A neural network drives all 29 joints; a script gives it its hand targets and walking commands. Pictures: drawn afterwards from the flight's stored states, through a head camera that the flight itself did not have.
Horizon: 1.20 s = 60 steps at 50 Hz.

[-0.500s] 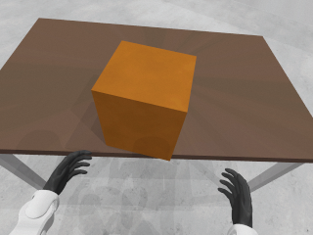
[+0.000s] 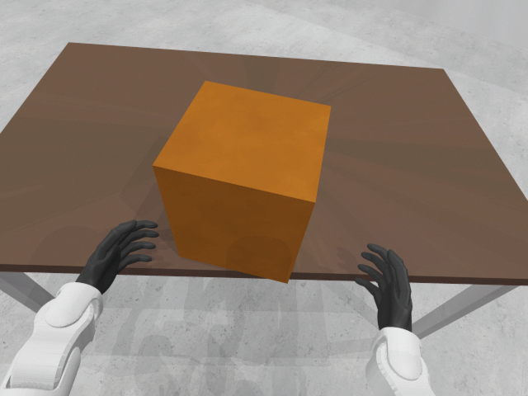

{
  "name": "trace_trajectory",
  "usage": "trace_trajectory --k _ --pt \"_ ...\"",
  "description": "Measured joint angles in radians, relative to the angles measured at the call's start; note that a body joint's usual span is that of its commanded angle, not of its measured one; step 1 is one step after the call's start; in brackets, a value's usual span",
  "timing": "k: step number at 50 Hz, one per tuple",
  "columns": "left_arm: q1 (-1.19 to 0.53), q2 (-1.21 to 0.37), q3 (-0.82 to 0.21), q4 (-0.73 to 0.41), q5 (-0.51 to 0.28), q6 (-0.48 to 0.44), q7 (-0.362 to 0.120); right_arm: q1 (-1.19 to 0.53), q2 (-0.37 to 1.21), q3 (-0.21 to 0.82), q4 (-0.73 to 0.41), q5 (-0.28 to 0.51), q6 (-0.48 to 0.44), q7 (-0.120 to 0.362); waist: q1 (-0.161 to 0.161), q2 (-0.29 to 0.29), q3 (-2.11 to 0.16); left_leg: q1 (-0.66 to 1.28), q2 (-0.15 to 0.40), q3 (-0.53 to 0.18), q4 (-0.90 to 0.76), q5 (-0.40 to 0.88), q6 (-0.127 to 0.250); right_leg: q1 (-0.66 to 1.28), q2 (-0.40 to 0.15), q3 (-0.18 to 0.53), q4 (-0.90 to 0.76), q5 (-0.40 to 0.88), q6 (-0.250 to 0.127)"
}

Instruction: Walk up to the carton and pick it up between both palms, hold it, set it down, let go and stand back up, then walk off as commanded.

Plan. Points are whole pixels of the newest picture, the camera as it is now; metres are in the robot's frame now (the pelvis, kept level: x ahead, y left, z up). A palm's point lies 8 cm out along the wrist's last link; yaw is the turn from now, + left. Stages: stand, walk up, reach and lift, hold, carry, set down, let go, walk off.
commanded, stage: reach and lift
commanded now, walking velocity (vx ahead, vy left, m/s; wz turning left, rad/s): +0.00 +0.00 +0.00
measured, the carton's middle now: (248, 187) +0.43 +0.05 +0.04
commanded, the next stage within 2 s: none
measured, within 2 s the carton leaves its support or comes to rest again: neither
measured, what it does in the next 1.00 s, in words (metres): stands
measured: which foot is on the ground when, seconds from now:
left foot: down 0.00-1.00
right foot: down 0.00-1.00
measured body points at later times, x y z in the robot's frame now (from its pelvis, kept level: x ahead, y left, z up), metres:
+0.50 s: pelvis -0.01 +0.00 +0.00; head +0.00 +0.03 +0.45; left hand +0.33 +0.24 +0.10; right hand +0.30 -0.13 +0.12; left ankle +0.00 +0.15 -0.74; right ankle -0.01 -0.13 -0.74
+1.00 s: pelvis -0.02 +0.00 +0.00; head +0.00 +0.03 +0.45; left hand +0.39 +0.25 +0.16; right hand +0.37 -0.12 +0.16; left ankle +0.00 +0.15 -0.74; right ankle -0.01 -0.13 -0.74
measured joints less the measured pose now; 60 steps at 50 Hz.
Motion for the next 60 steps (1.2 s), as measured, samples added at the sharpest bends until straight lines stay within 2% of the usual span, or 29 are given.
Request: trace_trajectory --k 6,12,21,25,34,47,60 --pt "-0.043 0.0 0.002 -0.032 0.0 0.065 -0.004 -0.05 -0.028 0.0 0.0 0.029 0.031 -0.013 0.0 0.001 0.0 0.0 0.0 0.0 0.0 -0.002 0.0 0.001 0.0 0.0 -0.002 -0.001 0.002" --pt "-0.133 0.0 0.01 -0.016 0.0 0.138 -0.006 -0.141 -0.053 0.0 0.0 0.046 0.099 -0.022 0.0 0.002 -0.007 0.0 0.0 0.0 0.0 0.001 0.0 0.001 0.0 0.0 -0.002 0.003 0.003" --pt "-0.321 0.0 0.019 0.068 0.0 0.262 -0.012 -0.328 -0.069 0.0 0.001 0.052 0.243 -0.044 0.0 0.002 -0.012 0.0 0.0 0.0 -0.002 0.014 0.0 0.001 0.0 0.0 -0.004 0.016 0.004" --pt "-0.401 0.0 0.019 0.123 0.0 0.293 -0.013 -0.423 -0.072 -0.008 0.04 0.052 0.292 -0.051 0.0 0.002 -0.012 0.0 0.0 0.0 -0.003 0.02 0.0 0.001 0.0 0.0 -0.006 0.022 0.004" --pt "-0.571 0.0 0.019 0.262 0.0 0.311 -0.013 -0.607 -0.072 -0.064 0.17 0.062 0.351 -0.064 0.0 0.002 -0.012 0.0 0.0 0.0 -0.004 0.024 0.002 0.001 0.0 0.0 -0.006 0.026 0.004" --pt "-0.763 0.016 0.019 0.424 0.0 0.329 -0.013 -0.792 -0.072 -0.096 0.312 0.083 0.369 -0.076 -0.002 0.002 -0.012 0.0 0.0 0.0 -0.007 0.024 0.002 0.001 0.0 0.0 -0.01 0.026 0.004" --pt "-0.992 0.039 0.019 0.704 -0.01 0.295 -0.011 -1.026 -0.072 -0.121 0.555 0.085 0.338 -0.076 -0.041 0.002 -0.012 -0.001 0.0 0.0 -0.005 0.024 0.002 0.001 0.0 0.0 -0.01 0.027 0.004"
